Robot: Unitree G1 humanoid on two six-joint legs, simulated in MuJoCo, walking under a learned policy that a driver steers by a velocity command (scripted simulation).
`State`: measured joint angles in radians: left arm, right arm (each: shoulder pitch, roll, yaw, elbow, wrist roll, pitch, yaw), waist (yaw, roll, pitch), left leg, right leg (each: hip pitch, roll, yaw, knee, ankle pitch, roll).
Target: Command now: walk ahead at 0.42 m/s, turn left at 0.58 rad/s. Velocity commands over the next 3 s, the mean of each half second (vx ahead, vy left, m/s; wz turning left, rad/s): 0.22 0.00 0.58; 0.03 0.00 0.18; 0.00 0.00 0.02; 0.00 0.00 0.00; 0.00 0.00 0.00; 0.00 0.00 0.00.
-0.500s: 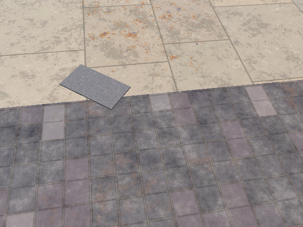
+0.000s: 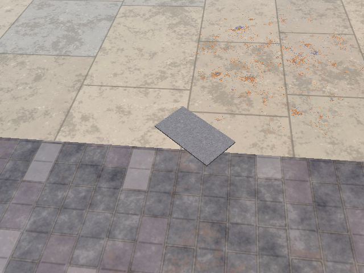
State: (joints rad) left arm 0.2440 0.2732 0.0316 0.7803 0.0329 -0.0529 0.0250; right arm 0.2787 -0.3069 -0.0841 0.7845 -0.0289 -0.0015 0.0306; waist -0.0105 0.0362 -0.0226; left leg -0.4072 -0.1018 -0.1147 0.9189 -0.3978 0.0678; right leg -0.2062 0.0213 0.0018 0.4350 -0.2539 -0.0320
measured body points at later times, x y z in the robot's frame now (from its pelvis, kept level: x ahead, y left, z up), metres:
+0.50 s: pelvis +0.17 +0.04 -0.01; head +0.22 +0.07 +0.43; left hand +0.18 +0.32 -0.15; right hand +0.39 -0.17 -0.12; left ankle +0.23 +0.11 -0.74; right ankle +0.16 -0.11 -0.65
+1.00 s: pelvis +0.23 +0.03 +0.00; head +0.24 +0.01 +0.45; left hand +0.24 +0.29 -0.12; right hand +0.40 -0.17 -0.14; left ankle +0.23 +0.11 -0.74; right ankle +0.25 -0.07 -0.74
